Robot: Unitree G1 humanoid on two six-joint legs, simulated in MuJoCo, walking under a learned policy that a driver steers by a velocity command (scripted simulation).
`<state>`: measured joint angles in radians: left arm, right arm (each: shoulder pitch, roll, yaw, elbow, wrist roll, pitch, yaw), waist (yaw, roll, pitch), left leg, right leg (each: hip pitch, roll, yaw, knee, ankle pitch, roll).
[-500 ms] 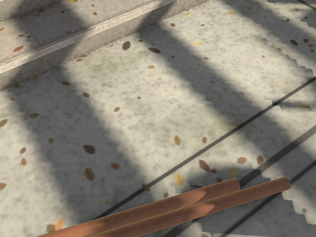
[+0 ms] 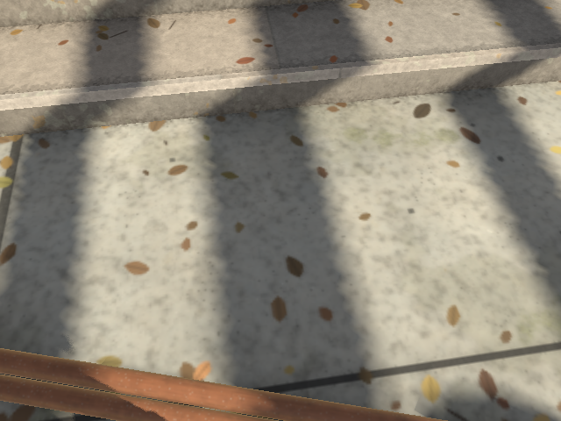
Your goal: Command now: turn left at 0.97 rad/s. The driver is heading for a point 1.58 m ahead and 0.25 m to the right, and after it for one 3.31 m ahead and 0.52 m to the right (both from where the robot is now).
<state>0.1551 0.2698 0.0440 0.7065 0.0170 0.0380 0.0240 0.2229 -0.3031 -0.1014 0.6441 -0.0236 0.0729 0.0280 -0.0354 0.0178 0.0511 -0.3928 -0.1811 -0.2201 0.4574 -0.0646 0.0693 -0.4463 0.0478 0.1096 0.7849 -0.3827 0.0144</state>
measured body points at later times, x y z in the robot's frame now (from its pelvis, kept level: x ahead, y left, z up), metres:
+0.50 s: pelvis +0.00 -0.03 +0.00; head +0.03 -0.02 +0.45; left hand +0.04 +0.26 -0.12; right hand +0.18 -0.26 -0.10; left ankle -0.06 +0.08 -0.73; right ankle +0.02 -0.13 -0.71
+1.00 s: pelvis +0.01 -0.09 +0.01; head +0.02 -0.12 +0.46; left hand +0.20 +0.16 -0.07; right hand +0.05 -0.40 -0.10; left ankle +0.07 +0.07 -0.66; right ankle -0.02 -0.14 -0.73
